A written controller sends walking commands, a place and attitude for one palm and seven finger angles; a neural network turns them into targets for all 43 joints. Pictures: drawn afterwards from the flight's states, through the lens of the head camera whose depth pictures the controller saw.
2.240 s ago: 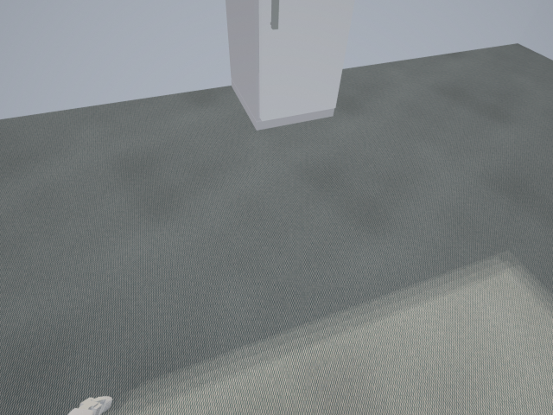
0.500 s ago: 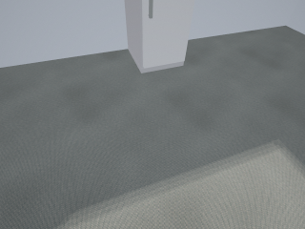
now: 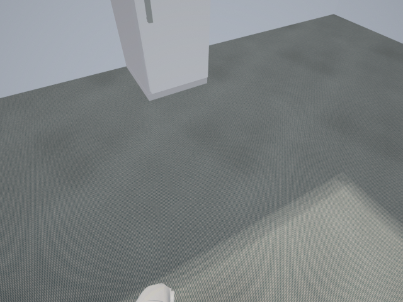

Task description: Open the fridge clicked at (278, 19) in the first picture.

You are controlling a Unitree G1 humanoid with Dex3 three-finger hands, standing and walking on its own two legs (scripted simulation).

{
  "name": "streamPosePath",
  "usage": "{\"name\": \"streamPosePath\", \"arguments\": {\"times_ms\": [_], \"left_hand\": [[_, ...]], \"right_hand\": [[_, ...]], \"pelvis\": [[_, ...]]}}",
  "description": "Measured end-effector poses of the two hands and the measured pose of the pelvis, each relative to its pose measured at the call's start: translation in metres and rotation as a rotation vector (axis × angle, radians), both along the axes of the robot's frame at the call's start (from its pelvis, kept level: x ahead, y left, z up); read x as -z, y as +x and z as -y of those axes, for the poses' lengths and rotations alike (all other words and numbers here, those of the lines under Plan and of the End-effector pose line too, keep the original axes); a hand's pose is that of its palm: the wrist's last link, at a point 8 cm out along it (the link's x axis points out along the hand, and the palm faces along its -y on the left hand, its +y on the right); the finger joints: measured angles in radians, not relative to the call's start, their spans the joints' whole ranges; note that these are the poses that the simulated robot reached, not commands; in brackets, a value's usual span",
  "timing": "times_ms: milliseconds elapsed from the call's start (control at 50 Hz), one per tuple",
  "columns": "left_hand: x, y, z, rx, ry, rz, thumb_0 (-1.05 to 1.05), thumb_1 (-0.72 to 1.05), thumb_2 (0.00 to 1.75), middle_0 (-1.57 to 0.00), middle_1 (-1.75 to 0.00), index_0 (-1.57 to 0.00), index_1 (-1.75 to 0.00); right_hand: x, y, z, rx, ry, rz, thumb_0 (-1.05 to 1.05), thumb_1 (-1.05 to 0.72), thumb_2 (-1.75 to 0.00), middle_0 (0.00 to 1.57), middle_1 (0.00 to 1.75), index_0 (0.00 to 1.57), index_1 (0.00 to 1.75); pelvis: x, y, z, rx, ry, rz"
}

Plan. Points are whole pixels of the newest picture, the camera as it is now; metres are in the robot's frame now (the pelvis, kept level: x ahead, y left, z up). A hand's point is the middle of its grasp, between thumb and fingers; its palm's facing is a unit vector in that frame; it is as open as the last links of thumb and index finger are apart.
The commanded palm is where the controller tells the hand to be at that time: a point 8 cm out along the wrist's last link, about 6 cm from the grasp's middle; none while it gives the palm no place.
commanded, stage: walk to a spot facing it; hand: left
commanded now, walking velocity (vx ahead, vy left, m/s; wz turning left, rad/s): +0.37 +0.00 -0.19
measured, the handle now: out of the picture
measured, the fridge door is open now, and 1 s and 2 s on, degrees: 0 0 0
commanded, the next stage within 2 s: none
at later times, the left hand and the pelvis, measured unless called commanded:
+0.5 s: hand (116, 233) +0.31 +0.26 -0.17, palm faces -0.06 -0.98 -0.16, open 7.4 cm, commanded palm none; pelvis +0.22 +0.08 +0.00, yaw -7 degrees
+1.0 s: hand (164, 163) +0.55 +0.17 -0.17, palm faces -0.12 -0.97 -0.22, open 7.1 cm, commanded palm none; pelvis +0.44 +0.00 +0.00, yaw -10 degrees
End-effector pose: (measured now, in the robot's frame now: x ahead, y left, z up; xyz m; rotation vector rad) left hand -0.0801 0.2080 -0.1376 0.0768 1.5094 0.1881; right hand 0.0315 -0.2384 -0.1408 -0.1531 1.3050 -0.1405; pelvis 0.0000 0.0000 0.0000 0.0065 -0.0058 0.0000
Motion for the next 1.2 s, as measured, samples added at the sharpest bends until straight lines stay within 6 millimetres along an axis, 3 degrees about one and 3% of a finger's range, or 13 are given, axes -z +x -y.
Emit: {"name": "streamPosePath", "arguments": {"times_ms": [120, 200, 240, 360, 440, 500, 600, 700, 780, 840, 920, 1080, 1200], "left_hand": [[0.006, 0.033, -0.015, -0.003, -0.027, -0.082, 0.01, 0.90, 0.90, -0.20, -0.30, -0.21, -0.30], [0.028, 0.074, -0.043, -0.005, -0.033, -0.101, 0.01, 0.90, 0.90, -0.20, -0.30, -0.21, -0.30], [0.037, 0.104, -0.059, 0.012, -0.032, -0.094, 0.01, 0.90, 0.90, -0.20, -0.30, -0.21, -0.30], [0.026, 0.239, -0.097, 0.116, 0.000, 0.103, 0.01, 0.91, 0.90, -0.19, -0.30, -0.20, -0.30], [0.012, 0.328, -0.104, 0.159, 0.006, 0.246, 0.01, 0.91, 0.90, -0.19, -0.29, -0.20, -0.30], [0.004, 0.381, -0.100, 0.188, -0.002, 0.308, 0.01, 0.91, 0.90, -0.19, -0.29, -0.20, -0.30], [-0.001, 0.452, -0.081, 0.252, -0.024, 0.330, 0.01, 0.91, 0.90, -0.19, -0.29, -0.20, -0.30], [0.003, 0.519, -0.049, 0.333, -0.044, 0.315, 0.01, 0.91, 0.90, -0.19, -0.30, -0.20, -0.30], [0.010, 0.577, -0.013, 0.392, -0.056, 0.329, 0.01, 0.91, 0.90, -0.19, -0.30, -0.20, -0.30], [0.017, 0.612, 0.009, 0.389, -0.055, 0.379, 0.01, 0.91, 0.90, -0.19, -0.30, -0.20, -0.30], [0.011, 0.621, 0.012, 0.303, -0.038, 0.380, 0.00, 0.91, 0.90, -0.20, -0.30, -0.21, -0.30], [0.001, 0.625, -0.026, 0.260, 0.054, 0.232, -0.02, 0.94, 0.90, -0.20, -0.30, -0.20, -0.30], [0.022, 0.629, -0.040, 0.194, 0.005, 0.101, 0.00, 0.92, 0.90, -0.19, -0.30, -0.20, -0.30]], "right_hand": [[-0.005, 0.109, -0.032, -0.025, 0.016, 0.152, 0.00, -0.91, -0.90, 0.19, 0.30, 0.20, 0.30], [0.001, 0.174, -0.057, -0.048, -0.005, 0.228, 0.00, -0.91, -0.90, 0.19, 0.30, 0.20, 0.30], [0.002, 0.190, -0.067, -0.033, -0.020, 0.251, 0.00, -0.91, -0.90, 0.19, 0.30, 0.20, 0.30], [-0.011, 0.179, -0.078, 0.108, -0.054, 0.182, -0.02, -0.94, -0.90, 0.20, 0.30, 0.21, 0.30], [-0.016, 0.160, -0.075, 0.154, -0.079, 0.081, -0.02, -0.95, -0.90, 0.20, 0.30, 0.21, 0.30], [-0.016, 0.147, -0.080, 0.194, -0.069, -0.002, -0.02, -0.94, -0.90, 0.20, 0.30, 0.20, 0.30], [-0.012, 0.132, -0.098, 0.269, -0.021, -0.128, -0.01, -0.92, -0.90, 0.19, 0.30, 0.20, 0.30], [-0.009, 0.130, -0.118, 0.348, 0.047, -0.248, 0.00, -0.91, -0.90, 0.19, 0.30, 0.20, 0.30], [-0.005, 0.137, -0.125, 0.402, 0.102, -0.353, 0.00, -0.91, -0.90, 0.19, 0.30, 0.20, 0.30], [0.001, 0.156, -0.118, 0.415, 0.140, -0.415, 0.00, -0.91, -0.90, 0.20, 0.30, 0.20, 0.30], [0.005, 0.225, -0.083, 0.373, 0.117, -0.340, 0.01, -0.91, -0.90, 0.20, 0.30, 0.20, 0.30], [-0.001, 0.425, -0.006, 0.258, -0.009, 0.031, 0.01, -0.93, -0.90, 0.19, 0.30, 0.20, 0.30], [-0.015, 0.544, 0.008, 0.156, -0.077, 0.160, 0.01, -0.94, -0.90, 0.19, 0.30, 0.20, 0.30]], "pelvis": [[0.006, 0.053, -0.023, 0.024, -0.022, -0.009], [0.024, 0.099, -0.045, 0.041, -0.035, -0.004], [0.029, 0.116, -0.054, 0.059, -0.027, 0.008], [0.010, 0.163, -0.071, 0.103, -0.019, 0.030], [0.000, 0.194, -0.078, 0.120, -0.014, 0.025], [-0.003, 0.218, -0.079, 0.131, -0.008, 0.021], [-0.004, 0.260, -0.074, 0.151, -0.005, 0.017], [0.001, 0.305, -0.058, 0.177, -0.006, 0.006], [0.010, 0.347, -0.037, 0.196, -0.010, -0.008], [0.020, 0.377, -0.017, 0.196, -0.014, -0.004], [0.013, 0.411, -0.003, 0.186, -0.018, 0.017], [0.000, 0.479, -0.001, 0.181, -0.032, 0.005], [0.009, 0.543, -0.014, 0.176, -0.050, 0.004]]}}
